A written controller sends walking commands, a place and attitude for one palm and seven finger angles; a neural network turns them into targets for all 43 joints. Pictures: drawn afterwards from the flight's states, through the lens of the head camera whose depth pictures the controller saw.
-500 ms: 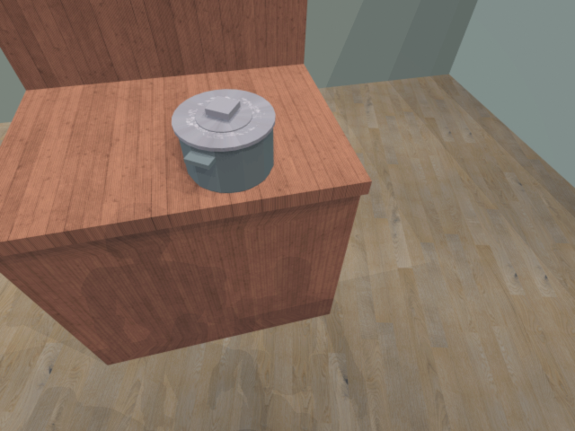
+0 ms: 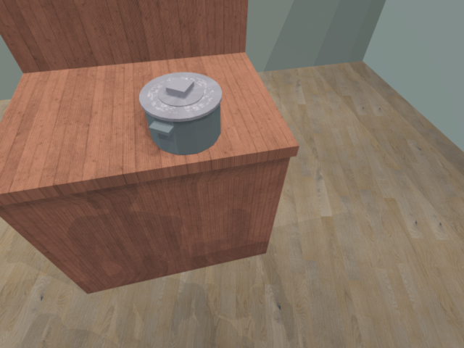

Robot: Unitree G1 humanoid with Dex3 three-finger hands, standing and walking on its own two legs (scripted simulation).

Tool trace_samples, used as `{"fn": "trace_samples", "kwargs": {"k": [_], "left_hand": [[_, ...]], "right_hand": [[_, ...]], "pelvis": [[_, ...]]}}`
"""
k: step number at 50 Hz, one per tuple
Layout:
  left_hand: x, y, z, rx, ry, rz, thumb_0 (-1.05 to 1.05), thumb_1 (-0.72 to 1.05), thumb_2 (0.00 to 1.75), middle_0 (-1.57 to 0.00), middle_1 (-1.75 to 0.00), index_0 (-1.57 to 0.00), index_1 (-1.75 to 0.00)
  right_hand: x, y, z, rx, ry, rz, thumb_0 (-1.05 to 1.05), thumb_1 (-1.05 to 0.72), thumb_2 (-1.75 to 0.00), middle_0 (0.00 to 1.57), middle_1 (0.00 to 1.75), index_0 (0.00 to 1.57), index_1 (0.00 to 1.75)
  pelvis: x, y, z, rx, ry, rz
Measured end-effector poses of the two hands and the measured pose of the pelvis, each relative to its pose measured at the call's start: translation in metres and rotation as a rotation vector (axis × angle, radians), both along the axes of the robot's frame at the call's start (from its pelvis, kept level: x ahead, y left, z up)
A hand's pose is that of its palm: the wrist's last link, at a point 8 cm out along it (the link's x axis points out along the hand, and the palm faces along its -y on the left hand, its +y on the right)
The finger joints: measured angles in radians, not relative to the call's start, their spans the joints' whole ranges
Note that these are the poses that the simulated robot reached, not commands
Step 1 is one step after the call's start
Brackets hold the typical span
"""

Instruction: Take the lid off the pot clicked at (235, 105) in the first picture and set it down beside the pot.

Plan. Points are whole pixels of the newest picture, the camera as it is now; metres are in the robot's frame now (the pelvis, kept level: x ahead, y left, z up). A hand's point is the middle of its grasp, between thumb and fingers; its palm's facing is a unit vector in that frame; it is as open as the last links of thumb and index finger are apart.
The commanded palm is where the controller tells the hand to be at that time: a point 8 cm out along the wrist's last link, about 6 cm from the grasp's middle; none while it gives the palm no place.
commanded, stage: look at it before walking up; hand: left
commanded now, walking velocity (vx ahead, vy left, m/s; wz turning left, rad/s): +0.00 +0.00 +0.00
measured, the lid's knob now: (180, 86) +0.66 +0.17 +0.10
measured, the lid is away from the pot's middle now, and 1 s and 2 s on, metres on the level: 0.00 0.00 0.00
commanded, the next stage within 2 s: turn to face it in 0.14 s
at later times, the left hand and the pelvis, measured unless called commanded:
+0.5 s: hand out of the picture +0.00 +0.18 -0.18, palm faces +0.11 -0.97 -0.22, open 7.4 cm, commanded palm none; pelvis -0.01 -0.01 -0.01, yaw +3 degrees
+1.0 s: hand out of the picture +0.02 +0.16 -0.16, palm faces +0.25 -0.92 -0.31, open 7.4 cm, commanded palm none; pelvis -0.02 -0.06 -0.01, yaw +13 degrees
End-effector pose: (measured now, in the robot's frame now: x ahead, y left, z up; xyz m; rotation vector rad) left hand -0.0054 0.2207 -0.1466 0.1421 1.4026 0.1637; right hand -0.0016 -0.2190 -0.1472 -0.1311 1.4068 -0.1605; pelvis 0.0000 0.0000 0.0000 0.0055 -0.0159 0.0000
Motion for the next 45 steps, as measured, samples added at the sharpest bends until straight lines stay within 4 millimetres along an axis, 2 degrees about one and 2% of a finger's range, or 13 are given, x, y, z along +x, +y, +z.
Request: {"fn": "trace_samples", "kwargs": {"k": [22, 32, 37, 41, 45], "left_hand": [[-0.007, -0.002, -0.001, 0.015, -0.009, 0.053, 0.00, 0.90, 0.90, -0.20, -0.30, -0.20, -0.30], [-0.007, 0.016, -0.007, 0.045, -0.050, 0.108, 0.00, 0.90, 0.90, -0.20, -0.30, -0.20, -0.30], [0.001, 0.025, -0.006, 0.070, -0.075, 0.115, 0.00, 0.90, 0.90, -0.20, -0.30, -0.20, -0.30], [0.013, 0.021, 0.008, 0.099, -0.129, 0.132, 0.00, 0.91, 0.90, -0.20, -0.30, -0.20, -0.30], [0.020, 0.008, 0.020, 0.126, -0.192, 0.152, 0.00, 0.91, 0.90, -0.19, -0.30, -0.20, -0.30]], "right_hand": [[-0.003, -0.006, -0.005, 0.009, 0.028, 0.024, 0.01, -0.90, -0.90, 0.20, 0.30, 0.20, 0.30], [0.026, -0.022, -0.007, -0.042, -0.024, 0.091, 0.01, -0.90, -0.90, 0.20, 0.30, 0.20, 0.30], [0.043, -0.025, -0.002, -0.054, -0.076, 0.130, 0.01, -0.90, -0.90, 0.20, 0.30, 0.20, 0.30], [0.050, -0.034, 0.000, -0.040, -0.078, 0.171, 0.01, -0.90, -0.90, 0.20, 0.30, 0.20, 0.30], [0.060, -0.050, -0.007, -0.021, -0.077, 0.207, 0.01, -0.90, -0.90, 0.20, 0.30, 0.20, 0.30]], "pelvis": [[-0.006, -0.006, -0.004, -0.002, 0.006, 0.040], [-0.014, -0.004, -0.013, -0.007, 0.017, 0.096], [-0.018, -0.008, -0.014, 0.001, 0.026, 0.119], [-0.020, -0.021, -0.007, 0.003, 0.044, 0.158], [-0.021, -0.039, -0.008, 0.010, 0.053, 0.189]]}}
